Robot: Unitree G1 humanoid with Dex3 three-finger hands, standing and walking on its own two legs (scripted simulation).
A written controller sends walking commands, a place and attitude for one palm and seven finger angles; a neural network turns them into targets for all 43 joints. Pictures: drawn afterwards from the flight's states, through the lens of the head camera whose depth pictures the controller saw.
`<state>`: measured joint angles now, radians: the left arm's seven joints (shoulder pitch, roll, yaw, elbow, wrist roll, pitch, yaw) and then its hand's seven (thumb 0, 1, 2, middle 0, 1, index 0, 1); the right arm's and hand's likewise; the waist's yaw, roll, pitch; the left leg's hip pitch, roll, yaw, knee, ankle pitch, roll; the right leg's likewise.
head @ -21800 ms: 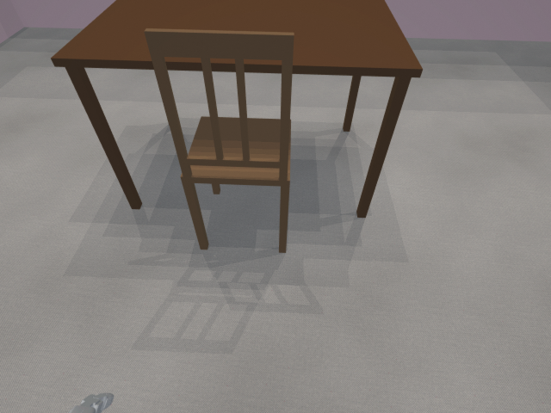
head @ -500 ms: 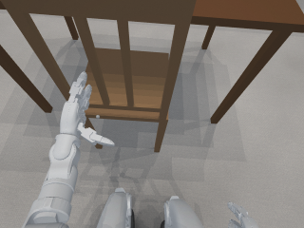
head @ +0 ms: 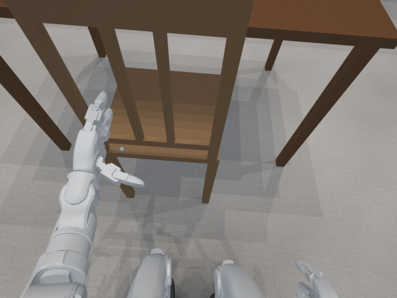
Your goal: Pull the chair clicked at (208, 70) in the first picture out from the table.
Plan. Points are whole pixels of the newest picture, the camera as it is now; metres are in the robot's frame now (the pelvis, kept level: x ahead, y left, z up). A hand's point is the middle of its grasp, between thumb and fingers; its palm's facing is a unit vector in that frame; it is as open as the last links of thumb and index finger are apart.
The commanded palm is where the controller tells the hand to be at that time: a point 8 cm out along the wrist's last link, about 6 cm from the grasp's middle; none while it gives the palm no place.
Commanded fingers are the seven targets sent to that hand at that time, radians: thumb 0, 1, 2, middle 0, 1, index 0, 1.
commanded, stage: aim the fingers beside a spindle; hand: left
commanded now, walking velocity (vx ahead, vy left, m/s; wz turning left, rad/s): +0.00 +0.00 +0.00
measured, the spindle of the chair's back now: (127, 96) +0.53 +0.16 +0.04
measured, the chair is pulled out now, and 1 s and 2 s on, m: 0.00 0.00 0.00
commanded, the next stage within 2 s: none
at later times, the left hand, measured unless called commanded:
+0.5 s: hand (125, 162) +0.37 +0.14 +0.03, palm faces -0.10 -0.99 -0.02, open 17.0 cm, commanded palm +0.36 +0.20 +0.03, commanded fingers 0.00 -0.50 0.30 -0.06 -0.08 -0.06 -0.08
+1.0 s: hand (123, 155) +0.39 +0.15 +0.03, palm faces -0.04 -1.00 -0.05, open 16.9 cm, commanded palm +0.37 +0.20 +0.03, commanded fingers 0.00 -0.50 0.30 -0.06 -0.08 -0.06 -0.08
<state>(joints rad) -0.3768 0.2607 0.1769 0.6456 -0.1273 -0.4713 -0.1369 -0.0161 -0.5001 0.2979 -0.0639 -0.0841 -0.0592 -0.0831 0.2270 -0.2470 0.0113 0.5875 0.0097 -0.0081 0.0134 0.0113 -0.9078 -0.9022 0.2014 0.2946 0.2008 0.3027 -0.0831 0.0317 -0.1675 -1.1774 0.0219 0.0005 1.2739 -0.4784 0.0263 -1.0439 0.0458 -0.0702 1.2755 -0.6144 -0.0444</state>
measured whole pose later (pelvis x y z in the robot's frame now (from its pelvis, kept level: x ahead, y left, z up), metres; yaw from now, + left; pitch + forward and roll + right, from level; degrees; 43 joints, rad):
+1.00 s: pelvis +0.00 +0.00 +0.00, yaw +0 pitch +22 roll -3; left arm -0.32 0.23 0.17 0.61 -0.13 -0.48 -0.13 -0.02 -0.50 0.30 -0.06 -0.08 -0.06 -0.08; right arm 0.25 -0.24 0.01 0.59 0.01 0.00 0.01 0.01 -0.91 -0.90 0.20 0.29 0.20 0.30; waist -0.08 0.03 -0.16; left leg -1.17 0.02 0.00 1.27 -0.48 0.03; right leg -1.04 0.05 -0.07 1.27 -0.61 -0.04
